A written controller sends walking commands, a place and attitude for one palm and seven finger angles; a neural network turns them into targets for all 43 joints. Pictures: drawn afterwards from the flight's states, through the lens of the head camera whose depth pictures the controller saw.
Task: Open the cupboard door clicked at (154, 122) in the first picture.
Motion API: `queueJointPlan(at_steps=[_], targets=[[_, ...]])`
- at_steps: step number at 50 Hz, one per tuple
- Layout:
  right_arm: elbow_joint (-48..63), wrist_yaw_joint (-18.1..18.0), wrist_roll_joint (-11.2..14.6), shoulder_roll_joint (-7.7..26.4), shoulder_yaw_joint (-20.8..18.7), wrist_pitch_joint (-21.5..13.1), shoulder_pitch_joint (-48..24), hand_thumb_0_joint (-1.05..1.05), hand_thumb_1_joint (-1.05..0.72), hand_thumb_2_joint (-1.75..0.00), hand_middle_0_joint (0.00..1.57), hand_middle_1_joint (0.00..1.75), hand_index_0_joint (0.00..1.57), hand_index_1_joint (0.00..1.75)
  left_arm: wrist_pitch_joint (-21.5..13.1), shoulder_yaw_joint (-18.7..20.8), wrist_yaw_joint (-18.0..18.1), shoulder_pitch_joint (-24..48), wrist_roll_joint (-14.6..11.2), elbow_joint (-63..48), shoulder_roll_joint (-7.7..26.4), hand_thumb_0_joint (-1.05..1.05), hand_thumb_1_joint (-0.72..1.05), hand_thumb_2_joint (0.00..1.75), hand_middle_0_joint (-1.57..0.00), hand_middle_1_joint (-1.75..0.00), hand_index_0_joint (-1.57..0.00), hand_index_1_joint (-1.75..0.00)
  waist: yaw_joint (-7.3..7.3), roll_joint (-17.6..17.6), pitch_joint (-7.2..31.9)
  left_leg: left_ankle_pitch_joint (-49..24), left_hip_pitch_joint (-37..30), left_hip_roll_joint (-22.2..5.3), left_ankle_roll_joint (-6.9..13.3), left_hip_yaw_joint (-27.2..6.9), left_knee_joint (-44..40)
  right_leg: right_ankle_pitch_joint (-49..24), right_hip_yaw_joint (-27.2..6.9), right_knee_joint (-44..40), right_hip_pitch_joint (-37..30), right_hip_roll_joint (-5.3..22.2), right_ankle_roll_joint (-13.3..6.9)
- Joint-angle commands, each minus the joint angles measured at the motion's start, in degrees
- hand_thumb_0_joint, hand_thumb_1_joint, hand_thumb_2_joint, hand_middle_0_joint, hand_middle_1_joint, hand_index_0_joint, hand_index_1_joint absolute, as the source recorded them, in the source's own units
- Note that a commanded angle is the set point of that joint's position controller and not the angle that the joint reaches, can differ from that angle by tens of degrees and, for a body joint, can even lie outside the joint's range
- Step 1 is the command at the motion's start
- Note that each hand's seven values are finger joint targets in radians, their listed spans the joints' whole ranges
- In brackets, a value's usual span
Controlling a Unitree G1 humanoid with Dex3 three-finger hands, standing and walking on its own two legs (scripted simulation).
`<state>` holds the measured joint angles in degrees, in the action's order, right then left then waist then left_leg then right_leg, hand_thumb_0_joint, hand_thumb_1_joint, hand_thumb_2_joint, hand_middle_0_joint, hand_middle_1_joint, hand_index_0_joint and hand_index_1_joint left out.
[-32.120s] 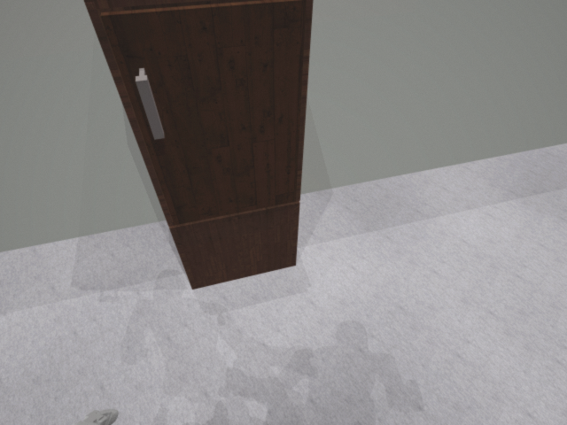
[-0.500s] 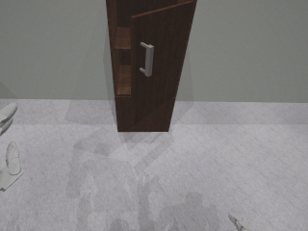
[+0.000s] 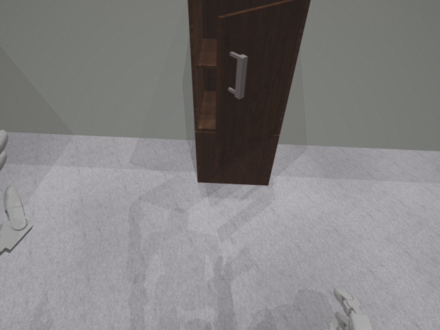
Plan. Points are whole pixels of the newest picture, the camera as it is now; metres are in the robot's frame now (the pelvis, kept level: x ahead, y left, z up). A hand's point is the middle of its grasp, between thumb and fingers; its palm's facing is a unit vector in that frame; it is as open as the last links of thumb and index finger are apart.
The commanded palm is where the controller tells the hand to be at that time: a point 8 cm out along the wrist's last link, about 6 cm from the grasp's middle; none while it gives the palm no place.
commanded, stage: stop stepping back and stand still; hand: left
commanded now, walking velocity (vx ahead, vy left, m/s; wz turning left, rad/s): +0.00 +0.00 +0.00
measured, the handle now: (236, 75) +0.83 +0.00 +0.09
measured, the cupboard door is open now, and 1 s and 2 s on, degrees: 44 44 44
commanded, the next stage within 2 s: let the arm hang, fingers relaxed in 0.08 s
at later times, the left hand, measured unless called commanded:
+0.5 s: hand out of the picture +0.09 +0.17 -0.15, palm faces +0.12 -0.98 -0.15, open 6.9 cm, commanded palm none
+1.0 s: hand out of the picture +0.00 +0.20 -0.15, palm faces +0.05 -0.97 -0.23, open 7.3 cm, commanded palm none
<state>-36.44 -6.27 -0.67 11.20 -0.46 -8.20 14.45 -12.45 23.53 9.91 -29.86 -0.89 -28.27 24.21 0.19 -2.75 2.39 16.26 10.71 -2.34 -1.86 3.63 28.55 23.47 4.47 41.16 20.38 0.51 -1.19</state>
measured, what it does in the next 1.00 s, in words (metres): steps on the spot: left foot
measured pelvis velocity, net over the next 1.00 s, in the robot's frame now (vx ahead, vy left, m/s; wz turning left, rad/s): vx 0.02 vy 0.02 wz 0.03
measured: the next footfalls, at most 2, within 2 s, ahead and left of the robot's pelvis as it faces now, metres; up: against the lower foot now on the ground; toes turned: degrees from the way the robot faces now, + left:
left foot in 0.38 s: +0.06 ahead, +0.13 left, +0.00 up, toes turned +7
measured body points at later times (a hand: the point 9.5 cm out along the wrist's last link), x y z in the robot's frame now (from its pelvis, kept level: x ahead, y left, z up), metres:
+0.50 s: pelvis +0.01 +0.00 +0.00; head +0.05 +0.01 +0.45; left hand +0.08 +0.22 -0.14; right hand +0.08 -0.23 -0.14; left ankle +0.02 +0.13 -0.73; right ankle +0.04 -0.07 -0.73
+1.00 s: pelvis +0.02 +0.02 +0.02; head +0.03 +0.00 +0.46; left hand +0.00 +0.25 -0.13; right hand +0.00 -0.19 -0.16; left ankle +0.02 +0.13 -0.73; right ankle +0.04 -0.07 -0.73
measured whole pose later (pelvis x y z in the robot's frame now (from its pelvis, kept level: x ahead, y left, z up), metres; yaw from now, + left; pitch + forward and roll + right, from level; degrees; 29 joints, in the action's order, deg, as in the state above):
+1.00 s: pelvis +0.02 +0.02 +0.02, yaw +2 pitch -2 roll +0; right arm -65.8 -1.2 -1.1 8.6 0.5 1.0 17.9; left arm -0.3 -0.2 1.3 -15.6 0.4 65.9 8.6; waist -0.3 2.7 -2.5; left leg 11.6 8.1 -0.3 1.2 5.4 21.4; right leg 10.7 5.8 21.9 9.6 0.1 -2.3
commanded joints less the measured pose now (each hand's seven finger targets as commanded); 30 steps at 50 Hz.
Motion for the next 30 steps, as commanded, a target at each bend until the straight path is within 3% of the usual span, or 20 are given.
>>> queueJointPlan(at_steps=[1, 3, 4, 5, 6, 8, 9, 10, 11, 12, 14, 16, 17, 19, 20, 21, 22, 23, 28, 30], targets=[[6.7, 1.0, 0.5, 7.3, -1.8, -2.6, -5.3, 0.00, -0.90, -0.90, 0.20, 0.30, 0.20, 0.30, -1.8, 7.4, 0.6, 4.6, 0.1, -7.2, 9.9, 0.00, 0.90, 0.90, -0.20, -0.30, -0.20, -0.30, -0.95, 18.2, -5.6, -3.1, 7.8, -12.2, 9.7, -9.1, -10.8, -0.4, -0.2, -1.5, -1.1, 0.7, 1.9], [7.2, 1.4, 1.0, 8.1, -2.2, -2.5, -5.3, 0.00, -0.90, -0.90, 0.20, 0.30, 0.20, 0.30, -1.8, 6.4, 0.2, 2.4, 0.0, -5.7, 9.1, 0.00, 0.90, 0.90, -0.20, -0.30, -0.20, -0.30, -0.16, 10.5, -3.8, -2.7, 12.7, -7.6, 7.0, -3.6, -2.3, -6.8, -1.4, -12.2, -12.0, -0.1, 1.4], [7.7, 1.6, 1.1, 7.8, -2.3, -2.3, -5.9, 0.00, -0.90, -0.90, 0.20, 0.30, 0.20, 0.30, -1.6, 5.7, -0.2, 1.3, -0.1, -5.3, 8.4, 0.00, 0.90, 0.90, -0.20, -0.30, -0.20, -0.30, -0.51, 3.6, -3.7, -0.5, 14.4, -3.1, 4.9, -1.1, 3.9, -9.0, -8.4, -17.0, -13.0, 2.7, -0.4], [8.2, 1.9, 1.4, 7.0, -2.2, -1.6, -6.4, 0.00, -0.90, -0.90, 0.20, 0.30, 0.20, 0.30, -1.1, 6.8, -0.3, 0.2, -0.4, -4.7, 10.4, 0.00, 0.90, 0.90, -0.20, -0.30, -0.20, -0.30, -0.58, -6.9, -2.0, 5.1, 17.5, 1.4, 3.0, 0.6, 14.3, -10.2, -21.9, -23.4, -13.0, 11.3, -3.5], [8.2, 2.2, 1.4, 6.8, -2.3, -1.4, -6.6, 0.00, -0.90, -0.90, 0.20, 0.30, 0.20, 0.30, -1.2, 7.6, -0.3, 1.2, -0.8, -5.0, 10.9, 0.00, 0.90, 0.90, -0.20, -0.30, -0.20, -0.30, -0.09, -11.0, 0.3, 12.0, 18.0, 2.6, 2.2, -1.4, 24.3, -7.0, -29.7, -28.0, -11.8, 17.8, -6.5], [6.8, 2.6, 1.3, 7.4, -2.8, -0.8, -5.6, 0.00, -0.90, -0.90, 0.20, 0.30, 0.20, 0.30, -2.3, 7.6, -0.5, 0.0, -1.0, -5.2, 9.6, 0.00, 0.90, 0.90, -0.20, -0.30, -0.20, -0.30, -0.75, -7.3, 0.8, 7.9, 17.7, 0.7, 1.8, -5.1, 30.9, -6.9, -24.7, -28.3, -10.1, 16.8, -4.0], [-3.9, 7.8, -0.3, 12.8, -5.0, -1.8, -8.9, 0.00, -0.90, -0.90, 0.20, 0.30, 0.20, 0.30, 7.8, -13.6, -6.7, 9.1, 4.4, 33.3, 0.9, 0.00, 0.90, 0.90, -0.20, -0.30, -0.20, -0.30, -1.53, -4.3, -2.6, 13.6, 24.0, -5.1, 2.5, -5.6, 32.3, -21.5, -14.8, -19.2, -7.9, 21.5, -8.5], [-2.2, 7.7, 0.8, 8.9, -4.1, 3.6, -1.8, 0.00, -0.90, -0.90, 0.20, 0.30, 0.20, 0.30, 10.6, -12.8, -8.7, 8.3, 4.1, 33.9, -2.4, 0.00, 0.90, 0.90, -0.20, -0.30, -0.20, -0.30, -2.26, -4.4, -1.0, 12.4, 17.1, -2.2, 2.0, -4.6, 29.9, -27.6, -11.5, -16.6, -2.7, 16.4, -9.4], [-2.1, 7.6, 1.1, 4.9, -2.5, 5.8, 0.3, 0.00, -0.90, -0.90, 0.20, 0.30, 0.20, 0.30, 11.6, -14.3, -9.1, 7.9, 3.7, 33.7, -5.2, 0.00, 0.90, 0.90, -0.20, -0.30, -0.20, -0.30, -3.07, -5.4, -0.6, 11.3, 14.5, -0.3, 1.5, -2.1, 26.2, -29.4, -7.3, -17.1, -2.8, 13.4, -8.3], [-1.9, 7.6, 1.0, 3.1, -1.4, 6.9, 0.1, 0.00, -0.90, -0.90, 0.20, 0.30, 0.20, 0.30, 12.0, -15.7, -9.0, 9.1, 3.1, 35.9, -6.1, 0.00, 0.90, 0.90, -0.20, -0.30, -0.20, -0.30, -2.66, -6.8, -1.4, 9.9, 13.8, 0.3, 1.3, 0.2, 21.9, -30.8, -5.7, -16.9, -3.0, 12.9, -8.3], [-2.4, 7.7, -0.2, 3.9, -1.5, 8.0, 0.5, 0.00, -0.90, -0.90, 0.20, 0.30, 0.20, 0.30, 12.0, -17.2, -8.7, 10.5, 3.3, 43.0, -5.0, 0.00, 0.90, 0.90, -0.20, -0.30, -0.20, -0.30, -1.93, -10.2, 0.1, 7.3, 12.0, 1.9, 1.3, 1.3, 14.4, -34.5, -5.4, -15.5, -7.9, 12.1, -7.7], [-3.5, 7.5, -0.9, 4.8, -1.5, 8.6, 1.1, 0.00, -0.90, -0.90, 0.20, 0.30, 0.20, 0.30, 11.9, -18.3, -8.7, 11.0, 2.8, 49.4, -4.3, 0.00, 0.90, 0.90, -0.20, -0.30, -0.20, -0.30, -1.66, -9.7, 1.3, 2.4, 7.3, 2.9, 2.0, 0.5, 5.1, -35.2, -6.3, -14.4, -10.5, 11.2, -5.9], [-4.6, 7.4, -1.0, 5.7, -1.6, 8.5, 2.0, 0.00, -0.90, -0.90, 0.20, 0.30, 0.20, 0.30, 11.8, -18.6, -8.6, 12.1, 2.4, 52.7, -4.0, 0.00, 0.90, 0.90, -0.20, -0.30, -0.20, -0.30, -2.03, -8.4, 2.5, -6.2, 3.7, 1.5, 2.6, -1.5, 0.3, -33.7, -6.0, -12.9, -10.7, 10.4, -4.1], [-5.9, 6.8, -1.1, 9.3, -1.5, 7.8, 0.5, 0.00, -0.90, -0.90, 0.20, 0.30, 0.20, 0.30, 12.0, -19.9, -8.7, 12.2, 1.8, 58.3, -5.2, 0.00, 0.90, 0.90, -0.20, -0.30, -0.20, -0.30, -0.62, 3.4, 5.1, -25.1, -1.1, -6.4, 5.4, -9.5, -1.7, -23.6, -3.6, -10.5, -8.5, 6.0, 0.0], [-7.0, 6.3, -1.4, 9.7, -1.0, 7.8, -1.4, 0.00, -0.90, -0.90, 0.20, 0.30, 0.20, 0.30, 12.0, -20.4, -8.4, 12.7, 1.8, 61.1, -6.1, 0.00, 0.90, 0.90, -0.20, -0.30, -0.20, -0.30, 0.36, 6.7, 3.7, -25.4, 2.9, -7.8, 6.5, -9.9, -1.8, -18.9, -4.2, -13.5, -11.1, 5.1, 0.8], [-8.3, 6.0, -1.3, 8.6, -0.4, 8.1, -2.6, 0.00, -0.90, -0.90, 0.20, 0.30, 0.20, 0.30, 11.9, -20.6, -8.3, 13.4, 2.0, 63.9, -5.6, 0.00, 0.90, 0.90, -0.20, -0.30, -0.20, -0.30, 0.38, 6.7, 1.7, -17.4, 5.2, -5.9, 5.2, -7.5, -2.1, -16.9, -6.3, -16.7, -12.1, 5.2, 0.2], [-10.0, 5.9, -1.0, 7.0, -0.1, 8.2, -2.8, 0.00, -0.90, -0.90, 0.20, 0.30, 0.20, 0.30, 12.0, -20.6, -8.6, 14.4, 1.7, 67.7, -4.5, 0.00, 0.90, 0.90, -0.20, -0.30, -0.20, -0.30, -0.14, 12.2, -0.1, -14.1, 5.2, -4.0, 3.8, -6.1, -3.1, -18.7, -6.8, -17.1, -11.6, 6.8, -0.8], [-11.7, 5.7, -0.9, 5.9, 0.3, 8.3, -1.8, 0.00, -0.90, -0.90, 0.20, 0.30, 0.20, 0.30, 11.8, -20.9, -8.7, 14.6, 1.4, 70.9, -4.4, 0.00, 0.90, 0.90, -0.20, -0.30, -0.20, -0.30, -0.48, 13.8, -0.3, -13.3, 4.5, -3.7, 3.2, -5.8, -4.1, -19.9, -6.7, -17.3, -12.4, 6.8, -1.5], [-16.7, 5.1, -0.6, 4.6, -0.1, 8.6, 1.3, 0.00, -0.90, -0.90, 0.20, 0.30, 0.20, 0.30, 11.4, -21.2, -8.4, 14.3, 1.3, 79.4, -6.7, 0.00, 0.90, 0.90, -0.20, -0.30, -0.20, -0.30, -0.73, 11.0, 1.0, -7.7, 1.9, -3.8, 2.8, -4.9, -6.4, -17.7, -5.9, -21.6, -14.2, 7.1, -2.1], [-18.3, 5.1, -0.5, 4.7, -0.3, 8.8, 2.1, 0.00, -0.90, -0.90, 0.20, 0.30, 0.20, 0.30, 11.5, -21.6, -8.5, 15.0, 1.4, 81.8, -6.9, 0.00, 0.90, 0.90, -0.20, -0.30, -0.20, -0.30, -0.83, 6.1, -1.2, -6.6, 1.5, -4.1, 3.0, -5.2, -7.8, -15.1, -5.4, -23.2, -12.9, 6.9, -2.0]])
